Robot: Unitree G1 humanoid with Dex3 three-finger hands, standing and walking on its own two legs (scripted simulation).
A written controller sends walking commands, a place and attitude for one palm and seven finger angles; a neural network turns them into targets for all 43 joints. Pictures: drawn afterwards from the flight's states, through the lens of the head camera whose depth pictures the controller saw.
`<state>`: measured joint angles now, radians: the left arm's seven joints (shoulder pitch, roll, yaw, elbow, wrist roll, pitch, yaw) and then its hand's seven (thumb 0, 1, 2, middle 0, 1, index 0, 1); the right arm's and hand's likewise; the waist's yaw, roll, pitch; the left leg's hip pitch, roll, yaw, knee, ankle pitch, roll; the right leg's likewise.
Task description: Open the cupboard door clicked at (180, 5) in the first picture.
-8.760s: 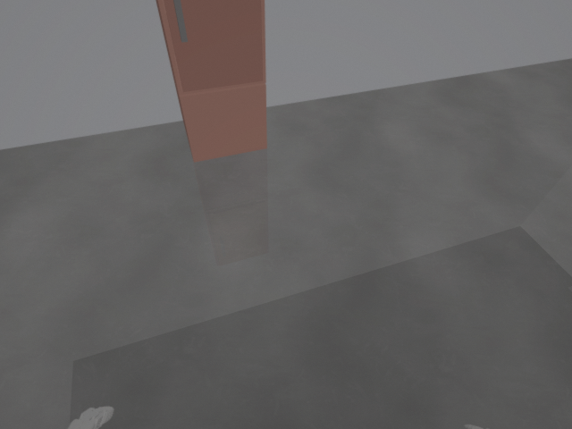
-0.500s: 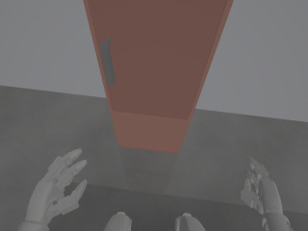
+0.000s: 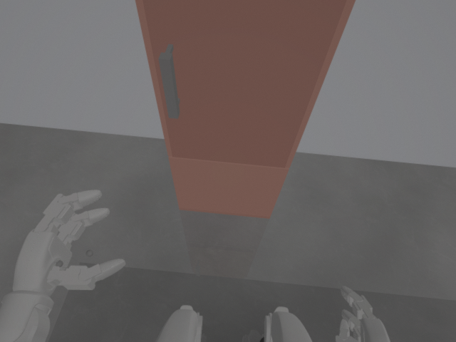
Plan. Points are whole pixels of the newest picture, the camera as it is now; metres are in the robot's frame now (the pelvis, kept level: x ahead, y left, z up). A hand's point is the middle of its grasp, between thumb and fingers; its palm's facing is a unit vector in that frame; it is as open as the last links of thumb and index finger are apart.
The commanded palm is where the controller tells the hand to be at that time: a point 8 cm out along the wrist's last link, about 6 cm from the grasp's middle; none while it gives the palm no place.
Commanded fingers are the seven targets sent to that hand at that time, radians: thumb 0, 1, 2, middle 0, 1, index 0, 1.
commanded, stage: raise the hand with hooked fingers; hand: left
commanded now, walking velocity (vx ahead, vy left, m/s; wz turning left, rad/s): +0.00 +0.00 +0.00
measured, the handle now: (172, 83) +0.64 +0.17 +0.06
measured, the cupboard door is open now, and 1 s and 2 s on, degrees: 0 0 0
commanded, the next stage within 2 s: move the hooked fingers beside the handle in 1.18 s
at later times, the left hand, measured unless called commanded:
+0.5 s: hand (81, 220) +0.29 +0.25 +0.06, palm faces -0.03 -1.00 -0.07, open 13.9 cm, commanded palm +0.27 +0.30 +0.07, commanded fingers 0.00 -0.50 0.30 -0.30 -1.20 -0.30 -1.20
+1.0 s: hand (89, 198) +0.32 +0.24 +0.08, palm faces -0.01 -1.00 -0.05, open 14.0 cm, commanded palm +0.29 +0.29 +0.08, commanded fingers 0.00 -0.50 0.30 -0.30 -1.20 -0.30 -1.20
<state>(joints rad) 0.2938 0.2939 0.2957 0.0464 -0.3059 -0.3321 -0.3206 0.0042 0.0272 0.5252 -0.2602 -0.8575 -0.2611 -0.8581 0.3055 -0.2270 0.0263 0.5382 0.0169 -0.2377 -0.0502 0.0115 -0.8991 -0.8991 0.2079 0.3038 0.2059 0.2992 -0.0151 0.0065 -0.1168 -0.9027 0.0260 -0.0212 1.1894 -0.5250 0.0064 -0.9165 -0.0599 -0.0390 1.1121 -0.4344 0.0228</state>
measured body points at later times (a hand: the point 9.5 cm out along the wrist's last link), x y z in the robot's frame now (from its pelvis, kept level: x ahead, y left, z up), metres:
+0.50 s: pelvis +0.02 -0.01 +0.01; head +0.09 +0.01 +0.46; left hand +0.28 +0.30 +0.07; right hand +0.21 -0.24 -0.06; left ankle +0.03 +0.11 -0.65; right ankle +0.06 -0.15 -0.65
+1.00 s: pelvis +0.03 -0.03 +0.02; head +0.10 -0.02 +0.46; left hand +0.31 +0.30 +0.08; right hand +0.18 -0.29 -0.06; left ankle +0.03 +0.11 -0.65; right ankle +0.06 -0.15 -0.65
